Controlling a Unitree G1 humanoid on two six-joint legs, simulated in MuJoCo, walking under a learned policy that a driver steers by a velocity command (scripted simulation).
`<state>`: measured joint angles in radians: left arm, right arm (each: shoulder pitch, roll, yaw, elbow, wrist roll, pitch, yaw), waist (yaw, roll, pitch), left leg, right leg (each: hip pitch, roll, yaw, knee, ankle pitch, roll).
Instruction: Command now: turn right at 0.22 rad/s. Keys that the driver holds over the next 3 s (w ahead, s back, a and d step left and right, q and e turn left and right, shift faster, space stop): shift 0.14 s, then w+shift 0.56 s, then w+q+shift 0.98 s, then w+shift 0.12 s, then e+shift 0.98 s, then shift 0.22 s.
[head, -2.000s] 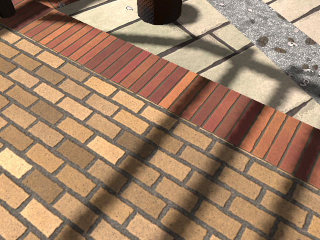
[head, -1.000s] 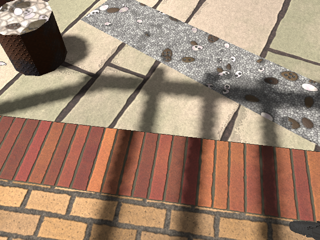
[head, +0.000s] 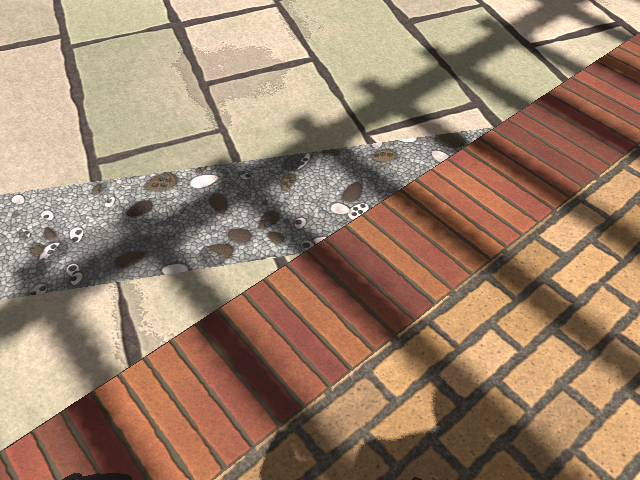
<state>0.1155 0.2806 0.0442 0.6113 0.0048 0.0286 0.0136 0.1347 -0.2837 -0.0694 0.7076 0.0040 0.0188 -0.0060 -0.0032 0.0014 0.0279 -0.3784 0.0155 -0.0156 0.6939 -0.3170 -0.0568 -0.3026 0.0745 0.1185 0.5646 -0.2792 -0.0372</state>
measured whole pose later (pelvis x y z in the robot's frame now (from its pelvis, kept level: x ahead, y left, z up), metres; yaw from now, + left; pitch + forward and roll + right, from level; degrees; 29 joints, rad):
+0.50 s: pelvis +0.09 -0.03 +0.00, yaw -1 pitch +2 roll +0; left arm 0.33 0.29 0.05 0.75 0.05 -0.06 -0.03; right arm 0.31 -0.30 -0.07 0.75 -0.02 -0.01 0.02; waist 0.03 0.04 -0.02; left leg -0.35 0.02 -0.08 0.95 -0.44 0.09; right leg -0.29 0.01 -0.06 0.58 -0.34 -0.04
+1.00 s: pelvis +0.46 +0.02 -0.02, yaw +9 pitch +1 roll +1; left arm 0.31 0.25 0.02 0.84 0.04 -0.10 0.00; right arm 0.25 -0.31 -0.06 0.78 -0.02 -0.02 0.03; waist 0.00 -0.01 0.05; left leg -0.41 -0.16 0.07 0.62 -0.22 0.16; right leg -0.25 -0.03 0.04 1.33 -0.28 -0.04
